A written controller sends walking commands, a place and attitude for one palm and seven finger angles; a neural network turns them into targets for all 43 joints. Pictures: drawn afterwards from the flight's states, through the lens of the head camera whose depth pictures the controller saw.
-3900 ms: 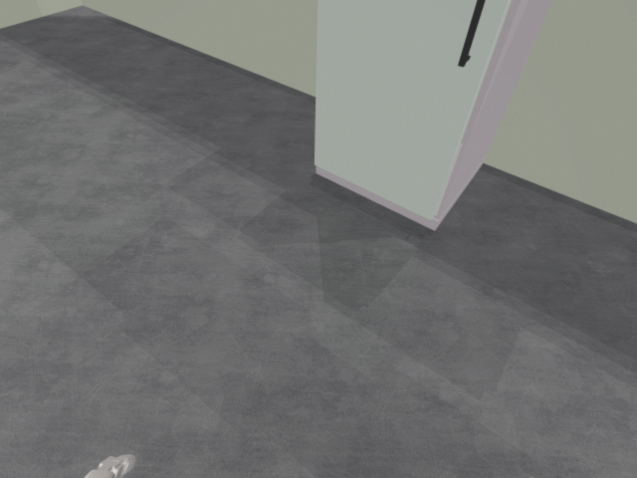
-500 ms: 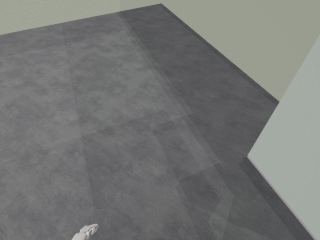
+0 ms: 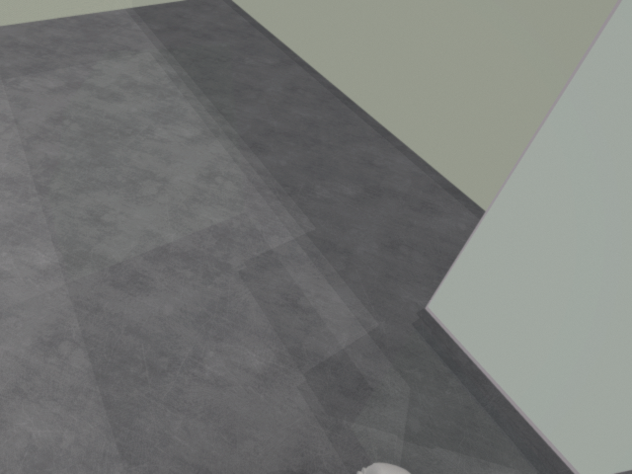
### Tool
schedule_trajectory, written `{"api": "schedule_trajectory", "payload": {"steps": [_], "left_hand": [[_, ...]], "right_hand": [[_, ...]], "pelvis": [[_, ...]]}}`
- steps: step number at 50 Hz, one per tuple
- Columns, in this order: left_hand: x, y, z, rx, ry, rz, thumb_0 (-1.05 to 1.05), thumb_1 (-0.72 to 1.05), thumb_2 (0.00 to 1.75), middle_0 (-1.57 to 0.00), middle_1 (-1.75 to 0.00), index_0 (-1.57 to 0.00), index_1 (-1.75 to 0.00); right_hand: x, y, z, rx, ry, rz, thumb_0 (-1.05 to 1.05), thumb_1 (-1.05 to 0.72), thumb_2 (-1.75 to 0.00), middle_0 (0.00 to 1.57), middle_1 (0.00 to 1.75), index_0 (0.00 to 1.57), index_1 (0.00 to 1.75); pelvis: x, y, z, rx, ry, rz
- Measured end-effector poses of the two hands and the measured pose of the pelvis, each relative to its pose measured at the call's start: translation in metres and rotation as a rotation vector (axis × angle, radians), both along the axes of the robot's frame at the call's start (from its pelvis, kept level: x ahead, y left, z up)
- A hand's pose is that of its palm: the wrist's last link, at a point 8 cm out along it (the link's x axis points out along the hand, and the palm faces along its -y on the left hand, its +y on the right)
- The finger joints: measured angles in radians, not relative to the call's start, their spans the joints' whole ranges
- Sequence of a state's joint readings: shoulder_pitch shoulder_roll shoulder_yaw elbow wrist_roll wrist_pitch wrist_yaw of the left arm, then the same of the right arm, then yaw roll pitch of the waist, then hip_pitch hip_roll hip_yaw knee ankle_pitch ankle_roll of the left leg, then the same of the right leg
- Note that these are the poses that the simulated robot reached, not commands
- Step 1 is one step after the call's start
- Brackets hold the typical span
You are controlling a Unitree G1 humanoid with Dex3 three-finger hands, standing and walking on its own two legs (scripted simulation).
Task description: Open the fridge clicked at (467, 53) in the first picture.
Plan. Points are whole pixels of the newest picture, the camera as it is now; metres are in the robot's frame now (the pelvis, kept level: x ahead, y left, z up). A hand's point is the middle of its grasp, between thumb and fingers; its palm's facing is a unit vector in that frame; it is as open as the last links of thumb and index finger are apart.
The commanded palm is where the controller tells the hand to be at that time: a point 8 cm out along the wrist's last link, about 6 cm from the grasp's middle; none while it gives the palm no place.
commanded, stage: turn to face it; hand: right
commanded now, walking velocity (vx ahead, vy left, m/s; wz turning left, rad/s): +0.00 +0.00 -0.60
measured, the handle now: out of the picture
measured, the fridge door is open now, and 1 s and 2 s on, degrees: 0 0 0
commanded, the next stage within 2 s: take the last steps up to it in 1.34 s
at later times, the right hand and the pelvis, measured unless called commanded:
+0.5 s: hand out of the picture +0.03 -0.29 -0.17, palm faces +0.31 +0.92 -0.25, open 7.4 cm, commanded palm none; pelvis +0.02 -0.05 +0.00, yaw -17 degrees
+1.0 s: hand out of the picture +0.01 -0.21 -0.14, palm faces +0.54 +0.79 -0.29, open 7.4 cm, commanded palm none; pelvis +0.03 +0.00 +0.00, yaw -36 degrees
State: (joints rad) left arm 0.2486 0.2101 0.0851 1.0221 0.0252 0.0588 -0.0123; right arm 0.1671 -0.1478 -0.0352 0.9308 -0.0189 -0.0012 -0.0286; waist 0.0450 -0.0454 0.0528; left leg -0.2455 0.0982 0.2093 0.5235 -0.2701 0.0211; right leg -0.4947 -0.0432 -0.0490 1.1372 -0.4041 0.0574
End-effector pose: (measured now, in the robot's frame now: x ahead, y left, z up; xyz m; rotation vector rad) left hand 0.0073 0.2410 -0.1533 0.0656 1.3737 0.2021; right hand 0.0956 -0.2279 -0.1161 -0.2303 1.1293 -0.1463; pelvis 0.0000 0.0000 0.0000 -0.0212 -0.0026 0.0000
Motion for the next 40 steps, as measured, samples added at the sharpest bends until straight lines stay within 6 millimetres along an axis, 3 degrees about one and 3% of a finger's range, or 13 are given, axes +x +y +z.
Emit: {"api": "schedule_trajectory", "payload": {"steps": [7, 12, 15, 19, 28, 36, 40], "left_hand": [[0.08, 0.003, 0.015, 0.058, -0.086, -0.158, 0.0, 0.92, 0.9, -0.19, -0.3, -0.19, -0.3], [0.14, -0.02, 0.024, 0.112, -0.172, -0.29, 0.0, 0.91, 0.9, -0.19, -0.3, -0.19, -0.3], [0.166, -0.04, 0.03, 0.134, -0.232, -0.35, 0.0, 0.91, 0.9, -0.19, -0.3, -0.19, -0.3], [0.173, -0.057, 0.042, 0.145, -0.243, -0.394, 0.0, 0.91, 0.9, -0.2, -0.3, -0.2, -0.3], [0.164, -0.073, 0.038, 0.098, -0.163, -0.451, 0.0, 0.91, 0.9, -0.2, -0.3, -0.2, -0.3], [0.159, -0.054, 0.015, 0.044, -0.088, -0.48, 0.0, 0.91, 0.9, -0.2, -0.3, -0.2, -0.3], [0.17, -0.037, -0.002, 0.022, -0.073, -0.499, 0.0, 0.91, 0.9, -0.2, -0.3, -0.2, -0.3]], "right_hand": [[-0.042, -0.02, -0.011, 0.016, 0.062, -0.129, 0.0, -0.91, -0.89, 0.21, 0.3, 0.2, 0.3], [-0.082, -0.051, -0.035, 0.04, 0.138, -0.231, 0.0, -0.91, -0.89, 0.21, 0.3, 0.2, 0.3], [-0.103, -0.071, -0.049, 0.048, 0.192, -0.285, 0.0, -0.91, -0.89, 0.21, 0.3, 0.2, 0.3], [-0.108, -0.088, -0.041, 0.042, 0.21, -0.324, 0.0, -0.91, -0.89, 0.2, 0.3, 0.19, 0.3], [-0.077, -0.102, -0.014, 0.013, 0.069, -0.373, 0.0, -0.91, -0.89, 0.2, 0.3, 0.19, 0.3], [-0.047, -0.082, 0.002, -0.03, -0.039, -0.403, 0.0, -0.9, -0.89, 0.2, 0.3, 0.19, 0.3], [-0.049, -0.062, 0.008, -0.066, -0.08, -0.424, 0.0, -0.9, -0.89, 0.2, 0.3, 0.2, 0.3]], "pelvis": [[0.006, -0.008, 0.0, 0.008, 0.005, -0.094], [0.011, -0.027, -0.012, 0.034, 0.011, -0.16], [0.012, -0.039, -0.018, 0.03, 0.015, -0.187], [0.013, -0.047, -0.008, 0.053, 0.018, -0.226], [0.02, -0.049, 0.004, 0.053, 0.026, -0.33], [0.027, -0.025, -0.001, 0.034, 0.03, -0.427], [0.032, -0.007, -0.008, 0.02, 0.022, -0.477]]}}
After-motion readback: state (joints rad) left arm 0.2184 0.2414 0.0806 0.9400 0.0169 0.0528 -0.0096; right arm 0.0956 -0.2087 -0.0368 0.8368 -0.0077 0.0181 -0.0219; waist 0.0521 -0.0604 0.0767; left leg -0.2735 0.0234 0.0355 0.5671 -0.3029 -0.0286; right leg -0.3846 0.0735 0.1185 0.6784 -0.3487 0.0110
